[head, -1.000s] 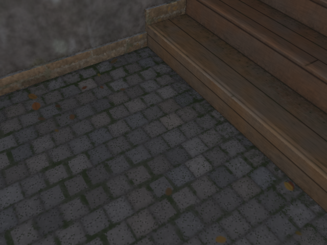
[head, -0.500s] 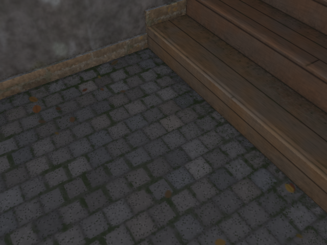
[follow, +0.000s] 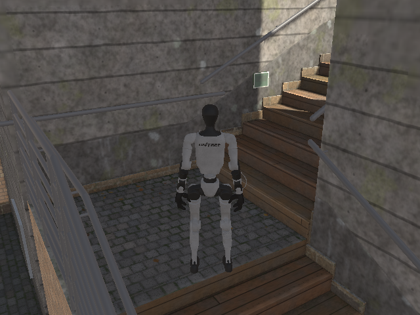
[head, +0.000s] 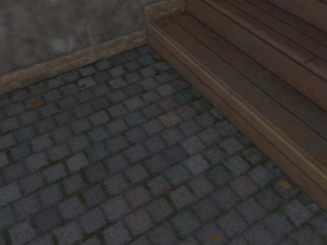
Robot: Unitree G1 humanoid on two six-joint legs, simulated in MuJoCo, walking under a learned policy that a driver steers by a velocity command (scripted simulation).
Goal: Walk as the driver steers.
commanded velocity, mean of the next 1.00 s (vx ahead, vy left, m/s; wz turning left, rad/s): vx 0.32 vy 0.00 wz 0.18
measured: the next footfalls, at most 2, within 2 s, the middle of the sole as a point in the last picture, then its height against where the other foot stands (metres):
left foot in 0.84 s outside the picture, level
right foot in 1.34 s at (164, 196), level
